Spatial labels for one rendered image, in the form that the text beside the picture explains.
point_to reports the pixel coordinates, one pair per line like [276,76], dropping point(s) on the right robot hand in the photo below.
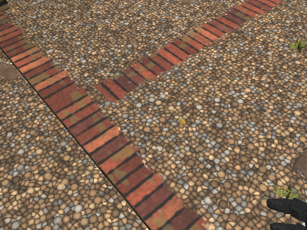
[295,207]

